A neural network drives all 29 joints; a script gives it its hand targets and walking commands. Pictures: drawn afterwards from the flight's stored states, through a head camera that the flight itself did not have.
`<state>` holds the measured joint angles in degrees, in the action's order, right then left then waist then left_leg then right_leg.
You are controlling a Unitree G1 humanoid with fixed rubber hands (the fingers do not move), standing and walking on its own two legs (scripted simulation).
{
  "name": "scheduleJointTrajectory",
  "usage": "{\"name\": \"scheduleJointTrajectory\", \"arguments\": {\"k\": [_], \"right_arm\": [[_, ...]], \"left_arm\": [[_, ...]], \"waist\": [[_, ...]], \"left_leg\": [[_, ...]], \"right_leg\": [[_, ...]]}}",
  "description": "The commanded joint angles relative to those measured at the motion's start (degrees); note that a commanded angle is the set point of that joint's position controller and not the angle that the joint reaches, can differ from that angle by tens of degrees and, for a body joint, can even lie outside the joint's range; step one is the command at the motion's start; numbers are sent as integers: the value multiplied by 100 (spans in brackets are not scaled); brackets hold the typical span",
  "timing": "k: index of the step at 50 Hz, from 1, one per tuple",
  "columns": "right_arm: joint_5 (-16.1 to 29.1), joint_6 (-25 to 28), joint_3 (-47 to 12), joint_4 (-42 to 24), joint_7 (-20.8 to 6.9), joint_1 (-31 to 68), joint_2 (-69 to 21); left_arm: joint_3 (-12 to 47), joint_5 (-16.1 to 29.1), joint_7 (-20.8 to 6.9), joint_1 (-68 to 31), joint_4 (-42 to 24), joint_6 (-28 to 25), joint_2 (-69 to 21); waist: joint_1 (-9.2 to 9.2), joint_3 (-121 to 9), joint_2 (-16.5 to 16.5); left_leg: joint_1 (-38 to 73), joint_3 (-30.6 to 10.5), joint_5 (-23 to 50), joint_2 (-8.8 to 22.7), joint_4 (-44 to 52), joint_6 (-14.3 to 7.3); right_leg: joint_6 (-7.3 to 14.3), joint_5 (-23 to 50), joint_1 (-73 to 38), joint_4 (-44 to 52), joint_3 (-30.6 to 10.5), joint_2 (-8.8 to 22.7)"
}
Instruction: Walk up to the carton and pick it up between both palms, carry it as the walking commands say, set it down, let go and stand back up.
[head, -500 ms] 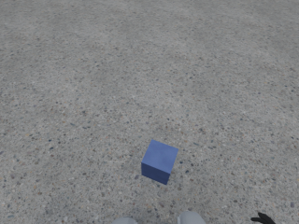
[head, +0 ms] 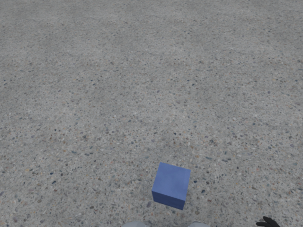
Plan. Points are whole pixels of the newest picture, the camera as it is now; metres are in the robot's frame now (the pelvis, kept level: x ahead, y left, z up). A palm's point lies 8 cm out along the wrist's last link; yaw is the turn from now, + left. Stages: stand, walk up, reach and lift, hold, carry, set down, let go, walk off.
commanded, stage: walk up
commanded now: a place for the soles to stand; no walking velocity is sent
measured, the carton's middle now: (171, 186) +0.43 -0.05 -0.64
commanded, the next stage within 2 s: none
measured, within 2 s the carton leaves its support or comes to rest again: neither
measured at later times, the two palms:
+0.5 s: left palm (18, 221) +0.16 +0.41 -0.11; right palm out of the picture +0.09 -0.25 -0.08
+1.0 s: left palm (25, 214) +0.18 +0.39 -0.10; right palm out of the picture +0.12 -0.27 -0.09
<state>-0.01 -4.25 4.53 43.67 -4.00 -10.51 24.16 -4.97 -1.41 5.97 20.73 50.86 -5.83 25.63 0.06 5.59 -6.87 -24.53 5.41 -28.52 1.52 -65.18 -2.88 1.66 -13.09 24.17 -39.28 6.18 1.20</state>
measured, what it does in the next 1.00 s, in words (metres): steps on the spot: left foot, then right foot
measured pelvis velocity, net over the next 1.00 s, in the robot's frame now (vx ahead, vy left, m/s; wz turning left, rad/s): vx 0.05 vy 0.07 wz -0.16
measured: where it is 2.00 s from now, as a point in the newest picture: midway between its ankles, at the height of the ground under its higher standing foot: outside the picture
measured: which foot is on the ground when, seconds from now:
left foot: up 0.00-0.20, down 0.22-1.00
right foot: down 0.00-0.22, up 0.24-0.56, down 0.58-1.00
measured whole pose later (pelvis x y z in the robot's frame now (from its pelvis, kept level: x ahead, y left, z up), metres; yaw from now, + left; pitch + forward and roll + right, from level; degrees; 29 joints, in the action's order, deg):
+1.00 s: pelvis +0.05 +0.07 -0.01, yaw -9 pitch -2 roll -2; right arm 0.0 -1.1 4.8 46.3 -1.0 -6.7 24.3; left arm -4.3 -1.4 1.3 13.3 49.2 -2.6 25.7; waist 0.0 6.5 -2.2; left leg -23.5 6.0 -25.4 5.2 -51.1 -1.6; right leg 0.5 -19.1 23.5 -45.7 -0.5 -0.8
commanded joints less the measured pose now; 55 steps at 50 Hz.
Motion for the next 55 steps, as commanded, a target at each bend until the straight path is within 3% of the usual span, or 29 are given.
{"name": "scheduleJointTrajectory", "arguments": {"k": [1, 4, 7, 9, 10, 12, 13, 15, 18, 21, 25, 27, 28, 29, 30, 31, 32, 33, 36, 38, 39, 40, 44, 47, 48, 49, 50, 51, 55], "right_arm": [[-277, 17, 422, -456, -16, -46, 1190], [-171, 13, 374, -198, -14, -176, 995], [-97, -16, 357, -109, 13, 133, 1059], [-99, 66, 423, 88, 72, -268, 1031], [-195, 108, 506, 228, 137, -525, 1096], [-345, 267, 600, -102, 257, 61, 2005], [-253, 303, 600, -260, 279, 540, 1893], [-190, 375, 459, -230, 352, 759, 1550], [-223, 471, 442, -87, 378, 20, 1397], [-201, 520, 427, -99, 456, -275, 1413], [-141, 440, 398, -188, 474, -74, 1384], [-81, 404, 397, -251, 449, 199, 1436], [-97, 395, 312, -305, 432, 173, 1311], [-77, 371, 273, -215, 418, 38, 1105], [-9, 374, 223, -304, 412, 101, 926], [56, 305, 238, -248, 425, 348, 912], [41, 274, 245, -209, 438, 345, 1040], [37, 284, 276, -194, 429, 191, 1096], [-55, 382, 292, 161, 382, -117, 1056], [-140, 481, 366, 185, 385, 51, 1568], [-139, 516, 349, 44, 404, 372, 1558], [-111, 543, 415, -5, 411, 508, 1644], [-210, 533, 388, -23, 422, 604, 1558], [-168, 425, 334, -94, 332, 735, 1399], [-120, 398, 249, -70, 338, 615, 1221], [-66, 385, 237, -162, 329, 492, 913], [-15, 318, 240, -162, 361, 845, 910], [-10, 285, 255, -74, 366, 675, 1047], [-93, 405, 292, 193, 351, 309, 1062]], "left_arm": [[-370, 48, 176, 570, -343, -129, 1845], [-160, -26, 85, 231, -549, -129, 1534], [-265, -86, -21, -213, -716, 33, 1741], [-242, -38, -112, -566, -872, 182, 1712], [-185, -41, -110, -498, -786, 252, 1427], [-85, 10, -69, -350, -912, 301, 925], [-180, 14, -50, -442, -718, 314, 1326], [-223, 93, -104, 127, -452, 319, 1330], [-179, 109, -241, -154, -397, 374, 1214], [-89, 98, -276, -378, -521, 333, 993], [-101, 135, -299, -384, -577, 332, 955], [-120, 112, -333, -147, -426, 302, 956], [-187, 27, -346, -35, -407, 264, 1031], [-198, 0, -340, -138, -445, 230, 1158], [-246, -54, -322, -200, -528, 181, 1474], [-232, -26, -317, -271, -514, 175, 1671], [-228, -13, -314, -406, -519, 152, 1690], [-235, -24, -304, -533, -559, 142, 1768], [-83, 27, -330, -1066, -662, 293, 1359], [13, 99, -362, -1042, -628, 365, 957], [-32, 93, -323, -899, -499, 393, 997], [-75, 93, -319, -764, -454, 413, 1141], [-125, 89, -454, -608, -444, 311, 1119], [-148, 19, -453, -265, -248, 196, 1054], [-132, -32, -427, -425, -302, 180, 1128], [-200, -89, -385, -417, -405, 120, 1468], [-183, -45, -372, -521, -400, 115, 1698], [-239, -65, -346, -715, -399, 114, 1773], [-34, 22, -318, -1147, -519, 195, 1361]], "waist": [[48, -510, 980], [-113, -576, 1474], [-32, -744, 2482], [-311, -638, 1789], [-441, -512, 1027], [-375, -98, -1033], [-319, 307, -252], [87, 191, 33], [-237, -160, -304], [-243, -439, -447], [-129, -760, -887], [-27, -880, -440], [19, -994, -313], [-24, -935, 293], [-91, -809, 1059], [11, -811, 1090], [-15, -668, 1373], [-71, -808, 1483], [-322, -579, 1298], [-345, -400, -372], [-248, -130, -399], [-125, -25, 13], [-73, -355, -404], [100, -881, -190], [17, -657, 221], [-74, -837, 1261], [-23, -523, 1383], [-56, -575, 1528], [-317, -725, 975]], "left_leg": [[-1545, -1204, 89, 683, -355, 274], [-521, -757, 139, 515, 214, 371], [295, -338, 11, 211, 1048, 306], [1556, -86, 551, 77, 2018, 307], [1763, -190, 241, -62, 2622, 246], [642, -3449, -1993, 2287, 5208, -450], [46, -3306, -1452, 2396, 5269, -600], [190, -2198, -205, 1948, 4479, -641], [1413, -1783, 1668, 1619, 3911, -318], [1850, -1417, 4023, 1774, 3309, -603], [1374, -1093, 3980, 1830, 2982, -739], [961, -976, 3066, 1682, 2725, -650], [668, -819, 2340, 1586, 2417, -517], [381, -784, 1602, 1398, 1996, -302], [-46, -423, 1378, 770, 1226, 19], [-190, -596, -266, 74, 908, 155], [-308, -693, -969, 65, 619, 195], [-147, -819, -1048, 80, 675, 203], [1056, -566, 23, 82, 2652, 127], [1194, -2415, -764, 1661, 4306, -233], [806, -2796, -131, 2361, 4625, -639], [589, -2667, 311, 2380, 4541, -788], [1108, -1383, 1517, 1730, 3699, -787], [615, -823, 1521, 1466, 2847, -470], [331, -605, 1325, 1211, 2328, -242], [73, -294, 932, 655, 1377, 62], [-113, -580, -374, 139, 1221, 201], [14, -745, -798, 159, 1082, 189], [1127, -801, 250, 245, 2785, 55]], "right_leg": [[1291, -762, -1273, 1481, -2943, 1696], [1226, 847, -40, 1064, -2044, 1297], [1104, 274, 384, 888, -1856, 1099], [797, -580, 1392, 579, -1678, 889], [672, -1027, 1529, -149, -1540, 671], [15, -1837, 2195, -2350, -987, -433], [-29, -1701, 1847, -2915, -1417, -262], [-76, -1394, 1516, -2998, -1046, -10], [-122, -1447, 1713, -2506, -997, -59], [-57, -1566, 1504, -1997, -843, -78], [70, -1340, 689, -1410, -331, -69], [106, -537, -121, -517, -137, -184], [138, -323, -539, -194, -374, -176], [264, 44, -641, 216, -1074, 85], [663, 975, -620, 591, -2536, 903], [1297, 1441, -455, 855, -3564, 1405], [1561, 1144, -278, 1037, -3798, 1663], [1609, 946, -382, 925, -3792, 1588], [928, 414, 693, 546, -2646, 936], [195, -726, 1540, -1203, -1247, -233], [61, -1670, 1434, -1952, -1018, -307], [25, -1642, 1210, -2281, -1161, -213], [-34, -1766, 754, -1394, -476, -42], [50, -567, -609, -140, -311, -265], [187, 139, -522, 238, -1004, -31], [598, 667, -683, 747, -2677, 798], [1253, 1036, -210, 957, -3699, 1267], [1354, 254, -58, 1193, -3858, 1433], [694, 385, 515, 445, -2654, 665]]}}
